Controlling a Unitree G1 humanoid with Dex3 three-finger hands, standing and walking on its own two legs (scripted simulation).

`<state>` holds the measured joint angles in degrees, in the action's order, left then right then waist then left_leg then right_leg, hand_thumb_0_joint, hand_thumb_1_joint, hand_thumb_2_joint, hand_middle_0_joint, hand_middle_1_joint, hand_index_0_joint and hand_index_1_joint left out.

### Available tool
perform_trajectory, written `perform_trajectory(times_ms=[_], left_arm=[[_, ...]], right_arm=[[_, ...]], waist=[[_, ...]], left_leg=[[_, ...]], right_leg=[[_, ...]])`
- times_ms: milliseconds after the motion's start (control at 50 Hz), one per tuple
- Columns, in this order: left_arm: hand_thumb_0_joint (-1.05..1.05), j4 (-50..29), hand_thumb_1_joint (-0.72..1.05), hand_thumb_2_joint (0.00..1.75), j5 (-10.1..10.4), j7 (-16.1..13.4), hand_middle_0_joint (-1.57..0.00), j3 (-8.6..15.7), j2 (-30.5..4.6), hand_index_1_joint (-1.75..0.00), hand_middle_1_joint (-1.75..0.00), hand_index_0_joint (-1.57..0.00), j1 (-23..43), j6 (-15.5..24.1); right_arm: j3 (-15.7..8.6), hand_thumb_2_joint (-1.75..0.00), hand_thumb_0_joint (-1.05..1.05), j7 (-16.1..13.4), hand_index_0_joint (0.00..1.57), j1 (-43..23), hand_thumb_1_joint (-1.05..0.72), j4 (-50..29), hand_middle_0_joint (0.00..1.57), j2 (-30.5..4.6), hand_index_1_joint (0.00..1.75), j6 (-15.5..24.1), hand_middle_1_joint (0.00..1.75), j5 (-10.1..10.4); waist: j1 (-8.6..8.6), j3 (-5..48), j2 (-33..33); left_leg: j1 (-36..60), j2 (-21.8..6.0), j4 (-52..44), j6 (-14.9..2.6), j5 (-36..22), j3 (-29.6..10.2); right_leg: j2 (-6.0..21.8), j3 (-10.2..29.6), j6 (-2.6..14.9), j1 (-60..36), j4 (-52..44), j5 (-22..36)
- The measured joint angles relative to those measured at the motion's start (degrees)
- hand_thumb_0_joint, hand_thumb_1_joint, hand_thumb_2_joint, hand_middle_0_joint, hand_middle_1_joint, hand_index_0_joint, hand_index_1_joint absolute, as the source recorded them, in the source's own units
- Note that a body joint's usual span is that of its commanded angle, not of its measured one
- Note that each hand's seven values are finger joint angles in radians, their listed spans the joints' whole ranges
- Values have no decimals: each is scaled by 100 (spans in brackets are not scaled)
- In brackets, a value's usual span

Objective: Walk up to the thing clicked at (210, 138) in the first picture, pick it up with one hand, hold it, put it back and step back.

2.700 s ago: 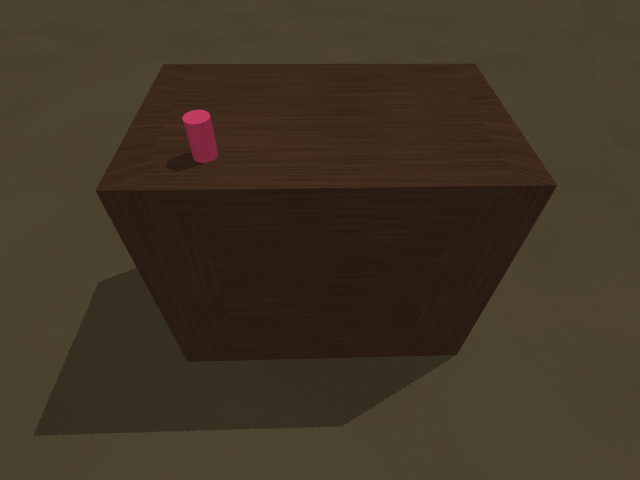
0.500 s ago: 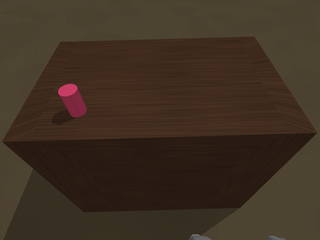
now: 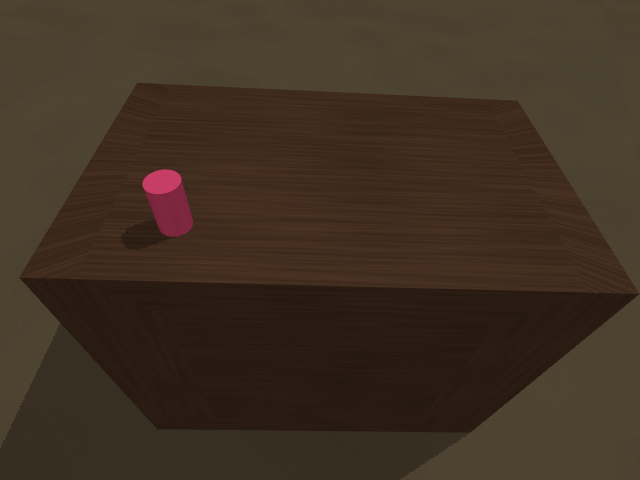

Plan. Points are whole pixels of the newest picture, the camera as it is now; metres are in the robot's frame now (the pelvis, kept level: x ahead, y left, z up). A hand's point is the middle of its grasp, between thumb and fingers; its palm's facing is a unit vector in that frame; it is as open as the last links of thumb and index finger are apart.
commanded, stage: walk up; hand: left
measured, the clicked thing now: (169, 204) +0.50 +0.24 +0.04
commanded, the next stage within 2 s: stand in 0.88 s
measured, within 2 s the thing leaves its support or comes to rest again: neither
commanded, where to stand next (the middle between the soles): +0.07 -0.01 m, yaw -1 degrees
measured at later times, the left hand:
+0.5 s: hand out of the picture +0.07 +0.24 -0.13, palm faces +0.04 -0.94 -0.34, open 7.4 cm
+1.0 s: hand out of the picture +0.10 +0.23 -0.13, palm faces +0.00 -0.94 -0.33, open 7.4 cm
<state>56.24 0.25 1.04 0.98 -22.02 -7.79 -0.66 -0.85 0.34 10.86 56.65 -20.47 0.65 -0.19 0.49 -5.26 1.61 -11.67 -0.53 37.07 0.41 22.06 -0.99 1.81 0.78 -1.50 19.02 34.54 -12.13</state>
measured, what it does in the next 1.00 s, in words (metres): stands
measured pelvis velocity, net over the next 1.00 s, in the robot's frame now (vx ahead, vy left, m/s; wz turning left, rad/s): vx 0.01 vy -0.02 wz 0.01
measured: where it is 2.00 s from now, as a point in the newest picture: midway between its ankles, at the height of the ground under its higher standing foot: outside the picture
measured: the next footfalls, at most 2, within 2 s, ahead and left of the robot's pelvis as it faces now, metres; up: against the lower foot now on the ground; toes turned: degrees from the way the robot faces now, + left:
none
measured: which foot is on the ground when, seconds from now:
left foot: down 0.00-1.00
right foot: down 0.00-1.00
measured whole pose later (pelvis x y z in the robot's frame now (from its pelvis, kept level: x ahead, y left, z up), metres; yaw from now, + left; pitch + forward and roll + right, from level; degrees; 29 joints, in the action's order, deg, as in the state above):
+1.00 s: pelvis +0.01 -0.02 +0.02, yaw +0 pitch -2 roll +0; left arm 65.6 -0.4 1.2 1.0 -19.3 -4.5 0.3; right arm -0.5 0.6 8.3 65.6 -20.3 0.6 -0.7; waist 0.0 -2.7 -0.3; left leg -3.9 -1.3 19.9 2.0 13.7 -1.4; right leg 1.3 -0.1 -0.6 12.4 20.8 -6.1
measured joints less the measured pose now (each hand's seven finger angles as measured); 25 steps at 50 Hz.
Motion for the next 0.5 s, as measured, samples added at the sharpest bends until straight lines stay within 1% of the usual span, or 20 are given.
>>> perform_trajectory(times_ms=[200, 340, 500], left_arm=[[1, 582, 91, 90, 21, 34, -20, -91, 164, -30, -30, -20, 164, 56], [1, 873, 91, 90, -9, 28, -20, -59, 213, -30, -30, -20, 207, 90], [1, 1014, 91, 90, -35, 20, -20, 3, 249, -30, -30, -20, 223, 99]], right_arm=[[81, -90, 1, 12, 20, -470, -90, 350, 20, 49, 30, 8, 30, 31], [70, -90, 1, 32, 20, -677, -90, 540, 20, 42, 30, 9, 30, 33], [47, -90, 1, 37, 20, -652, -90, 745, 20, 16, 30, -23, 30, 18]], waist=[[94, 145, -68], [126, 187, -184], [118, 198, -264]], left_leg=[[453, -6, -870, 44, -426, -17], [658, -21, -1370, 86, -690, -36], [756, -58, -1654, 134, -841, -61]], right_leg=[[8, -36, 1, -433, -772, 347], [3, -66, 30, -604, -1168, 539], [-27, -101, 67, -684, -1391, 647]])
